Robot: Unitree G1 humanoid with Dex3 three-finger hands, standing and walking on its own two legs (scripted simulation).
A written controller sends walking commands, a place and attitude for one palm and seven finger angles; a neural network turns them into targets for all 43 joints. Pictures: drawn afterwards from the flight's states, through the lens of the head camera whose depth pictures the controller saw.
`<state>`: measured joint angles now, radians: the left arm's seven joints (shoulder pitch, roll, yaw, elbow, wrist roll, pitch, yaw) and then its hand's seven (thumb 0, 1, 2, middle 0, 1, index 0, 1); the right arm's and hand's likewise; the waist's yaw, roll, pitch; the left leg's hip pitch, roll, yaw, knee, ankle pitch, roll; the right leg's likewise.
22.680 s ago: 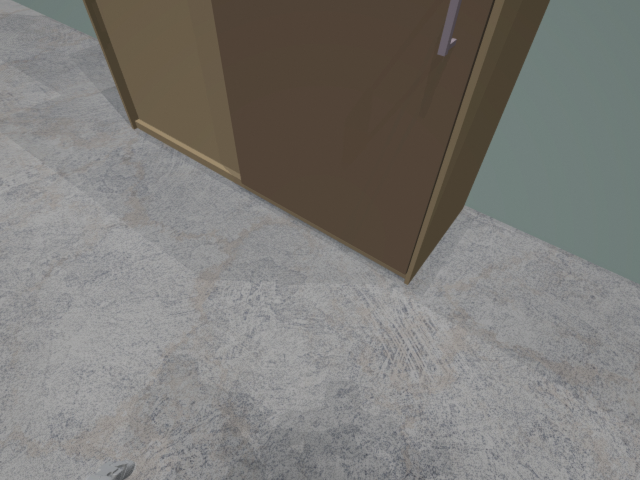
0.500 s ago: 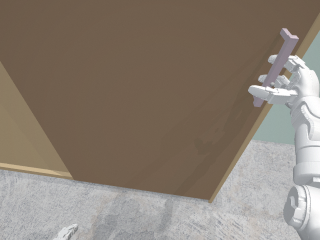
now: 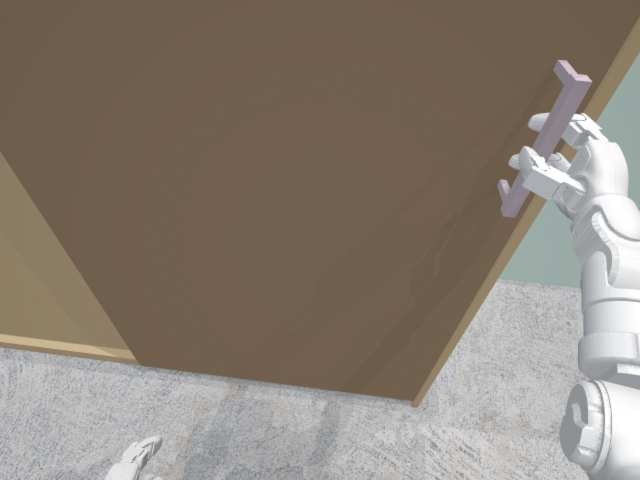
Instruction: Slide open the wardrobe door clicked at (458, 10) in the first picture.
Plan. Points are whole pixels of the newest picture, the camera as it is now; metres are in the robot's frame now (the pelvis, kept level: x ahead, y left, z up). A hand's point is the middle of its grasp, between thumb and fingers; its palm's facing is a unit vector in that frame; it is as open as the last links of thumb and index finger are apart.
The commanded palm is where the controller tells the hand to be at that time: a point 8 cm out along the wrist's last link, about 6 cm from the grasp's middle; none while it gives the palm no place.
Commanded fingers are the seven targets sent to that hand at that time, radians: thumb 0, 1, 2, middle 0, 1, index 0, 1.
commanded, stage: grip the handle and tug to test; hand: right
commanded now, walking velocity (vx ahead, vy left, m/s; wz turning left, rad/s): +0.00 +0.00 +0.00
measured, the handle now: (534, 145) +0.49 -0.22 +0.21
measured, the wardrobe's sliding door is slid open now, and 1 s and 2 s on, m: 0.00 0.00 0.01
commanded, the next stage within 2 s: tug the door sideways, standing still in 0.60 s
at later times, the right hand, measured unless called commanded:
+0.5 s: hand (533, 173) +0.43 -0.20 +0.22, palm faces +0.07 +1.00 +0.00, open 6.4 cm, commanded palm +0.37 -0.25 +0.21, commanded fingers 0.00 -0.90 -0.90 0.45 1.40 0.45 1.40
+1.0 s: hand (524, 167) +0.43 -0.19 +0.22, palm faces +0.09 +1.00 +0.00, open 5.7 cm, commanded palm +0.42 -0.21 +0.21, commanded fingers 0.00 -0.90 -0.90 0.45 1.40 0.45 1.40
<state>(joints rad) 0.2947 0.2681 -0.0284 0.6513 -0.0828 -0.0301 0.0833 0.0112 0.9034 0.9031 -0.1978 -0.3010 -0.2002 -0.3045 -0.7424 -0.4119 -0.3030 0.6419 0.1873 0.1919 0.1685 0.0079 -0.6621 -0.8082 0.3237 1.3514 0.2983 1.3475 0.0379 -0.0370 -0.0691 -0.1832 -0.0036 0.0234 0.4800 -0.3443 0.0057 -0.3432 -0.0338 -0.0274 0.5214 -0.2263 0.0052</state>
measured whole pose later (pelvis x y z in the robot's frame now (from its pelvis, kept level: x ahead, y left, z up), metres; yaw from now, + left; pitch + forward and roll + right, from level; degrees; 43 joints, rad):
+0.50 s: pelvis +0.02 +0.00 +0.00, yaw +2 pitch +3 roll +0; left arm 0.26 0.27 -0.03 0.60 -0.08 0.00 0.07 0.01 0.90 0.90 -0.20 -0.30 -0.20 -0.30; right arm -0.57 -0.41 -0.36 0.41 0.21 0.27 0.17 0.00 -0.72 -0.77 0.27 1.35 0.23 1.31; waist 0.05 -0.04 -0.08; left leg -0.15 -0.01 -0.01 0.46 -0.35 0.01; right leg -0.29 -0.04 -0.06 0.49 -0.24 0.01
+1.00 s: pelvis +0.05 +0.00 +0.00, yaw -2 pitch +4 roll +1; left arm 0.20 0.26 -0.02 0.64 -0.07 -0.01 0.08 0.01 0.90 0.90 -0.20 -0.30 -0.20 -0.30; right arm -0.56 -0.28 -0.24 0.23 0.20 0.37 0.10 0.01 -0.76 -0.86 0.36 1.37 0.34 1.35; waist -0.03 -0.05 -0.09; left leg -0.11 0.01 0.06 0.46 -0.33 0.00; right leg -0.26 -0.02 0.00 0.47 -0.27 0.00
